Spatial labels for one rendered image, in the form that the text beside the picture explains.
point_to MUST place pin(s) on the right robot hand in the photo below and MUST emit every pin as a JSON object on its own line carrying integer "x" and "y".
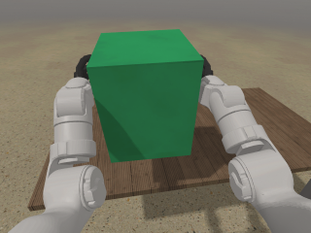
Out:
{"x": 206, "y": 71}

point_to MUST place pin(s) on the left robot hand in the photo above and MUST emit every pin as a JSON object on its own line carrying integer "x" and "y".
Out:
{"x": 81, "y": 71}

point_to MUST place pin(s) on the carton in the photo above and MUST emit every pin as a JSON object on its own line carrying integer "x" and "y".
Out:
{"x": 146, "y": 88}

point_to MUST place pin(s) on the table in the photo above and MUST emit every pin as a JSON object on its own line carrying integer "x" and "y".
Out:
{"x": 208, "y": 161}

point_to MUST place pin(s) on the robot left forearm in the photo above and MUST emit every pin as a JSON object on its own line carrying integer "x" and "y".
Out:
{"x": 72, "y": 121}

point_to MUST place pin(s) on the right robot upper arm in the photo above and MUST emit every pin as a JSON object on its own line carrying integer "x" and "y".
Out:
{"x": 263, "y": 179}

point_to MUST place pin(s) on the robot right forearm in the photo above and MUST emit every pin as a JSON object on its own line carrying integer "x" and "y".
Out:
{"x": 240, "y": 131}

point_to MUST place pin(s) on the left robot upper arm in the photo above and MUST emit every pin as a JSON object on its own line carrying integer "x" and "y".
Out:
{"x": 71, "y": 195}

